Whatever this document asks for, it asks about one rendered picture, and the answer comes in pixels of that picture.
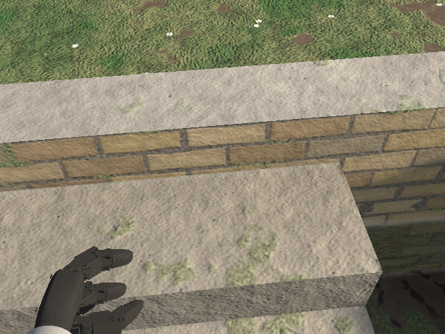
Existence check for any robot left hand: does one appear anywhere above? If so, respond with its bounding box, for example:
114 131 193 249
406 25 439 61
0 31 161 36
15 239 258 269
34 246 144 334

